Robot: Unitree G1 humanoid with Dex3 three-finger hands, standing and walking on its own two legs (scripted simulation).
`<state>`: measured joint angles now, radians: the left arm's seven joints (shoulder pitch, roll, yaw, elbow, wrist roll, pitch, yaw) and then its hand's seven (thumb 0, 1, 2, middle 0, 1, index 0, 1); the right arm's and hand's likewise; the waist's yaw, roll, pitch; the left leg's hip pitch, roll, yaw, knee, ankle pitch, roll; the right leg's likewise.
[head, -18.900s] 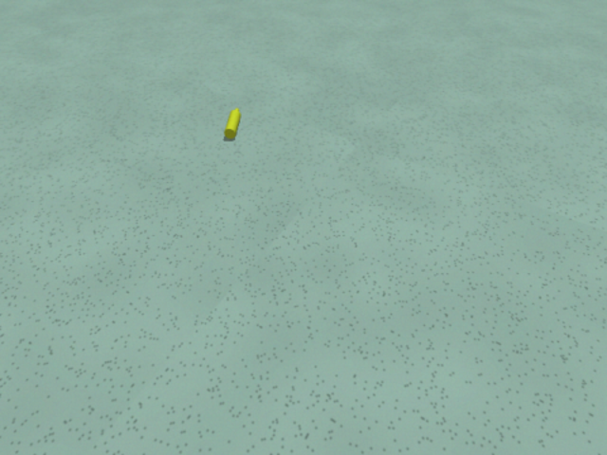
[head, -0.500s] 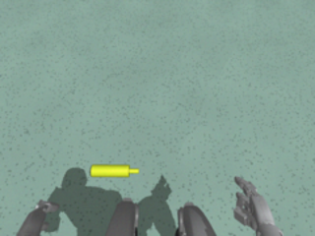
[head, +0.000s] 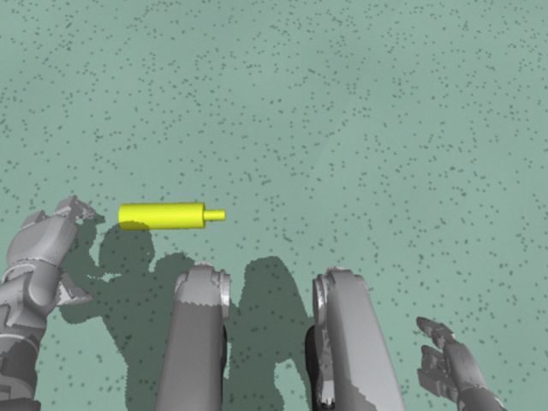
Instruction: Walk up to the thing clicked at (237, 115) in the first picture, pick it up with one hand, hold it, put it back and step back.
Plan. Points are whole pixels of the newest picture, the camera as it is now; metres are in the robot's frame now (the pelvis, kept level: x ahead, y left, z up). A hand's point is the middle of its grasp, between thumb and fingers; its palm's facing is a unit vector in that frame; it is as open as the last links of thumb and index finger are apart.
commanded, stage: rise first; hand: left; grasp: from above
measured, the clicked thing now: (174, 215) +0.47 +0.25 -0.42
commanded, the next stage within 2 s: approach in 1.32 s
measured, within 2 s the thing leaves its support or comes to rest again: neither
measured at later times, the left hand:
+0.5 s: hand (98, 237) +0.37 +0.34 -0.23, palm faces -0.46 -0.13 -0.88, open 14.2 cm
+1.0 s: hand (113, 227) +0.40 +0.33 -0.27, palm faces -0.45 -0.05 -0.89, open 14.1 cm
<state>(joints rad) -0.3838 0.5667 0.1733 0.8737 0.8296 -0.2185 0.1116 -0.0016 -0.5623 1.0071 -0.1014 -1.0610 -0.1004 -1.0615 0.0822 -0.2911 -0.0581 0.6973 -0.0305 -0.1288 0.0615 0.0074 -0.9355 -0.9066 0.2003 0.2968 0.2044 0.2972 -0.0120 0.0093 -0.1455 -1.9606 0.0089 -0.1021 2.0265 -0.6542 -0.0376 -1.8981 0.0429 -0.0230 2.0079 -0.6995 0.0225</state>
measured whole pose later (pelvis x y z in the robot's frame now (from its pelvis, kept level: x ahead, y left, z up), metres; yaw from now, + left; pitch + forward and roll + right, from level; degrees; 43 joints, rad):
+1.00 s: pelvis +0.00 +0.01 -0.11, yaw -4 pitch +33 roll -8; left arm -0.75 0.76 0.17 1.32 1.30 -0.36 0.42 0.00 -0.51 0.99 -0.11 -0.96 -0.10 -0.97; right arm 0.07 -0.25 0.01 0.78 -0.15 -0.01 0.12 0.00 -0.91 -0.90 0.20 0.30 0.21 0.30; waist -0.13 -0.04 -0.08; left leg -2.30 -0.01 -0.16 2.39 -0.67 -0.03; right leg -2.20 0.07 -0.06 2.33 -0.72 0.05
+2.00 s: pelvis +0.00 +0.01 -0.12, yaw -6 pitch +33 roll -8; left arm -0.92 0.76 0.14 1.47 1.27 -0.17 0.46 0.00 -0.54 1.01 -0.08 -1.03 -0.08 -1.03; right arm 0.13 -0.27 0.09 0.76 -0.15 -0.05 0.13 0.00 -0.91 -0.89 0.20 0.30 0.20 0.30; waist -0.27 -0.01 -0.03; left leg -2.33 0.01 -0.18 2.43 -0.68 -0.04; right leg -2.25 0.08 -0.07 2.35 -0.70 0.05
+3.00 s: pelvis -0.01 +0.01 -0.14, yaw -8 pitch +29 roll -10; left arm -0.90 0.88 0.14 1.62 1.37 -0.35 0.61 0.00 -0.51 0.99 -0.08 -1.02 -0.08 -1.01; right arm 0.11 -0.29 0.18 0.76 -0.25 -0.08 0.16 0.00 -0.90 -0.89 0.20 0.30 0.21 0.30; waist -0.29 -0.10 0.05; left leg -2.35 -0.01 -0.23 2.50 -0.67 -0.05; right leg -2.24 0.09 -0.11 2.40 -0.69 0.05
